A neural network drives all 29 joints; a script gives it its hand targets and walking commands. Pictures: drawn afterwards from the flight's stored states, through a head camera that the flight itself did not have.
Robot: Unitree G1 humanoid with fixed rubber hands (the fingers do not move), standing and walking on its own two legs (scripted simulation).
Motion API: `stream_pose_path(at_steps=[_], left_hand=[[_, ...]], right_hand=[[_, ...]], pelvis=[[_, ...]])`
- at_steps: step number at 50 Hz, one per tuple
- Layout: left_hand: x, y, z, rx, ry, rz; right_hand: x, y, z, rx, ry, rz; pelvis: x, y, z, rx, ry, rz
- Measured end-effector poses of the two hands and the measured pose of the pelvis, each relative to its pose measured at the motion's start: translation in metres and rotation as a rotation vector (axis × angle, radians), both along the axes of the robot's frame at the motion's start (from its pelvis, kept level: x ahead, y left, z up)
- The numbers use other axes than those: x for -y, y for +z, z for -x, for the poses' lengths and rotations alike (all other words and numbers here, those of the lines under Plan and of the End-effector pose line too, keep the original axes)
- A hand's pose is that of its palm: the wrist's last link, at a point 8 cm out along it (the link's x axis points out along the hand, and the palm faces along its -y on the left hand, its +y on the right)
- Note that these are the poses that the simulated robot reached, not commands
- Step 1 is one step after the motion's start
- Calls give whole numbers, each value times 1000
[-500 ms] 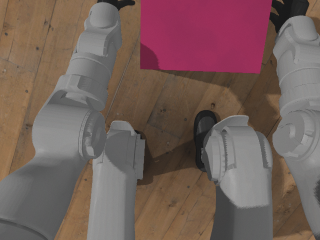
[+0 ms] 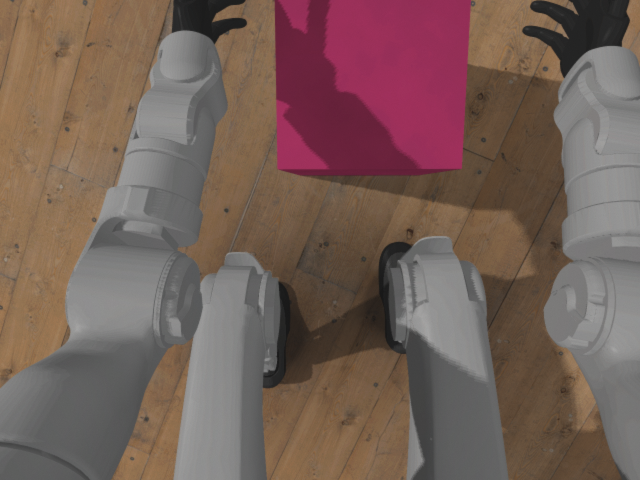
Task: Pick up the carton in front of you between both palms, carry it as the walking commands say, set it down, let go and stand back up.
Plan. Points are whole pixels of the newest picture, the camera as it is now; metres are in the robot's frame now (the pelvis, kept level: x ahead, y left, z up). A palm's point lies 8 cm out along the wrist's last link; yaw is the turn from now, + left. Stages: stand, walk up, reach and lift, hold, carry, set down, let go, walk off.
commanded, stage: set down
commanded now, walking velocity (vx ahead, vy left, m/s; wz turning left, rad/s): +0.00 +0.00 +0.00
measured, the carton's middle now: (363, 101) +0.51 -0.09 -0.30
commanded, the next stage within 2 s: let go in 0.72 s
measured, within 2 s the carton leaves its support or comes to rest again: neither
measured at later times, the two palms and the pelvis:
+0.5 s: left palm out of the picture +0.55 +0.09 +0.03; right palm out of the picture +0.49 -0.30 +0.02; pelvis +0.02 -0.01 +0.12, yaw -1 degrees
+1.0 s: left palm out of the picture +0.50 +0.12 +0.14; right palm out of the picture +0.45 -0.30 +0.13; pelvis +0.07 -0.01 +0.25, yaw -2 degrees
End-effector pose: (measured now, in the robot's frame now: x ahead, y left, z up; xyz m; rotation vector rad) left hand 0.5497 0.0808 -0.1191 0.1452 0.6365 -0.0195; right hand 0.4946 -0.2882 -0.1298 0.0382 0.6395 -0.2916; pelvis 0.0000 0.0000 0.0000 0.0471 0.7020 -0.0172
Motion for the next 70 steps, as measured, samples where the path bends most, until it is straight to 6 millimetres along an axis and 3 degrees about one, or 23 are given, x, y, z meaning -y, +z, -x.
stream_pose_path(at_steps=[15,33,40,48,57,70], left_hand=[[-7,81,-3,23,15,-17],[-10,192,-4,23,5,-11],[-13,226,-1,9,-2,-24],[-32,252,40,-57,8,-97],[-58,297,91,-95,0,-102],[-110,356,164,-126,10,-94]], right_hand=[[10,83,-3,24,12,13],[14,192,2,18,20,15],[13,228,3,0,48,30],[8,253,36,-98,141,84],[5,302,87,-143,178,100],[-31,367,167,-165,184,80]], pelvis=[[6,65,-7,-78,-17,-17],[8,166,-27,-89,-29,-10],[10,202,-39,-72,-31,-6],[14,244,-61,-6,-33,2],[16,284,-92,124,-40,20],[5,327,-126,360,-39,56]])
